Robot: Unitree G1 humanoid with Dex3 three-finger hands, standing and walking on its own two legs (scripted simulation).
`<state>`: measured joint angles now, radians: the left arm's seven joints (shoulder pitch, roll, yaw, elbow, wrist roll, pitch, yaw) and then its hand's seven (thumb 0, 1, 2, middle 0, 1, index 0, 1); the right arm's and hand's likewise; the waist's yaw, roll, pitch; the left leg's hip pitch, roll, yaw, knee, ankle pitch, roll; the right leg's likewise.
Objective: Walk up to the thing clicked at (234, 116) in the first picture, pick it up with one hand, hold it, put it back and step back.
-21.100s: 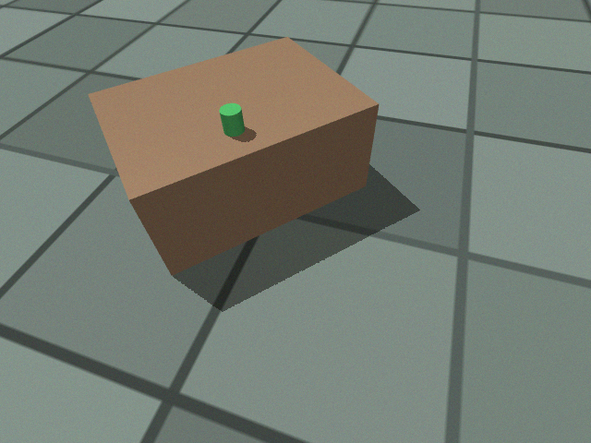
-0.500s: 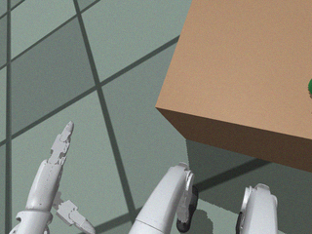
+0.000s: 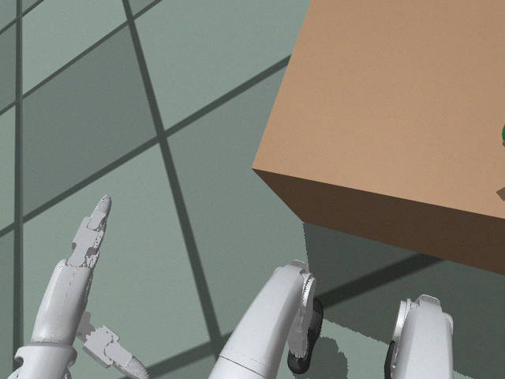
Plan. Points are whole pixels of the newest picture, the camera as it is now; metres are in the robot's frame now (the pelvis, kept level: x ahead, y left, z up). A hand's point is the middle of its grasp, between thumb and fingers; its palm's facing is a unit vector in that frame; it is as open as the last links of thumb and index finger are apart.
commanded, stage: withdraw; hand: right
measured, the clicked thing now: out of the picture +0.53 -0.23 -0.07
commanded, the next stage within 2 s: rise in 0.50 s
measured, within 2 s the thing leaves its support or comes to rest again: neither
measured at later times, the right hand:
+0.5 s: hand out of the picture +0.54 -0.29 +0.05, palm faces +0.32 +0.95 -0.02, open 17.6 cm
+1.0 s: hand out of the picture +0.51 -0.40 +0.16, palm faces +0.51 +0.82 -0.24, open 17.2 cm
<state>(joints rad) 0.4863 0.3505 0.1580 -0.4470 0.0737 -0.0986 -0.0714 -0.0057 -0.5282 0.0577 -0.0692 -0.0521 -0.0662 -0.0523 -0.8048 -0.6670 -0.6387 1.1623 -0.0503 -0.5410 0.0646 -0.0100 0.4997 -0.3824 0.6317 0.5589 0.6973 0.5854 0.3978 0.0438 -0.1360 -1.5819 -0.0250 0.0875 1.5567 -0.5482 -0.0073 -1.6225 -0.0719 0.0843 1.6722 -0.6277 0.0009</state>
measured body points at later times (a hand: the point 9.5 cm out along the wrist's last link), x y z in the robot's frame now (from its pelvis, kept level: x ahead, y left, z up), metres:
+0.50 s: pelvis +0.01 +0.00 +0.03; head +0.19 -0.08 +0.44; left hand +0.17 +0.27 +0.11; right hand +0.51 -0.34 +0.05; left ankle +0.08 +0.13 -0.53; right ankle +0.05 -0.12 -0.53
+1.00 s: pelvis +0.04 -0.02 +0.12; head +0.16 -0.08 +0.55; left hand +0.20 +0.25 +0.11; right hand +0.48 -0.44 +0.17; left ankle +0.08 +0.13 -0.53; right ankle +0.05 -0.12 -0.53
